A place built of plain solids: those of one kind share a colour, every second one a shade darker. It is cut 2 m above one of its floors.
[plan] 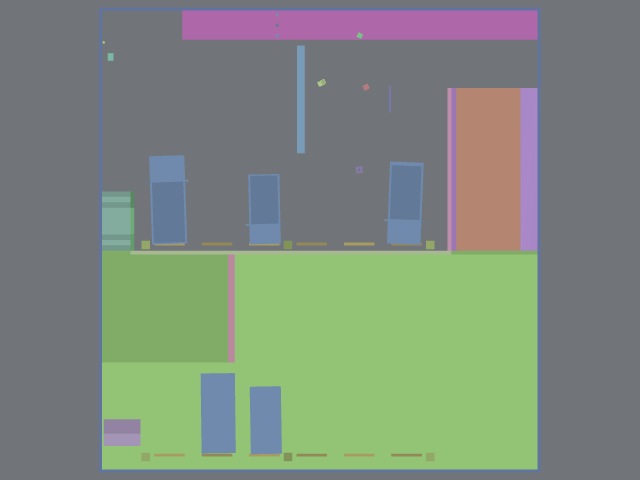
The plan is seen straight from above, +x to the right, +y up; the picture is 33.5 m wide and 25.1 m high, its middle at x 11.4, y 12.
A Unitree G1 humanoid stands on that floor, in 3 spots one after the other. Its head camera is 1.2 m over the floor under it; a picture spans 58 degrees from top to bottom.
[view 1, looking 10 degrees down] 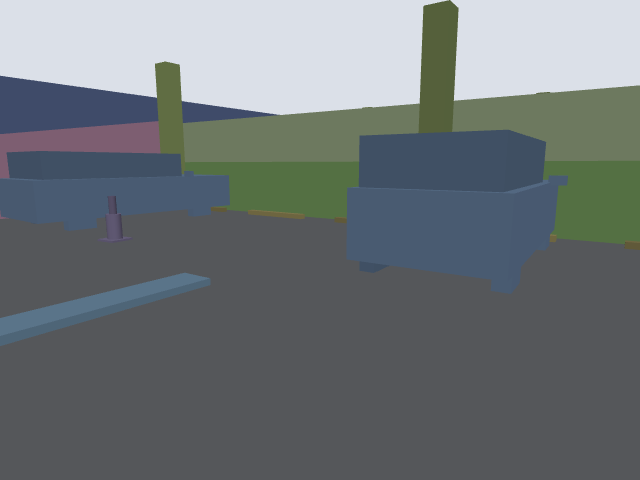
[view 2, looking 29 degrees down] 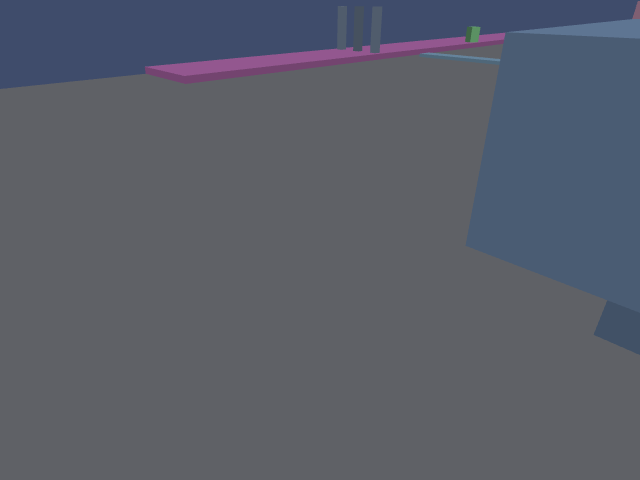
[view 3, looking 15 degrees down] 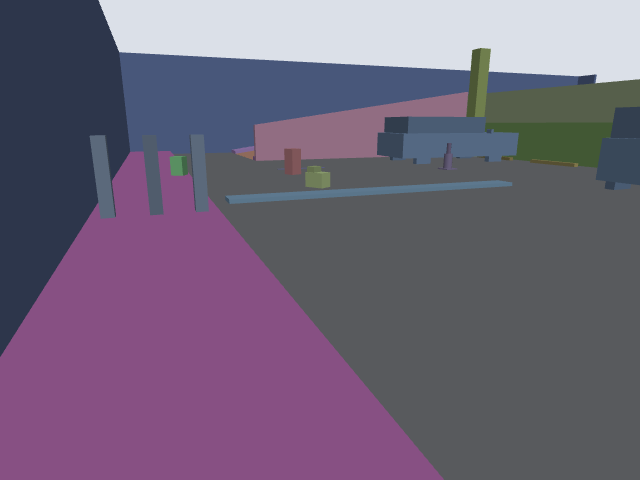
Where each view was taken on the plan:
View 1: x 6.89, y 19.36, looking -55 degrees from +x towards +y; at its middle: ground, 6.91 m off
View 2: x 0.74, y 15.54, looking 47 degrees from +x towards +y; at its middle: ground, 2.48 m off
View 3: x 3.50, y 23.23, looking -21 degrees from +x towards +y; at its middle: ground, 4.64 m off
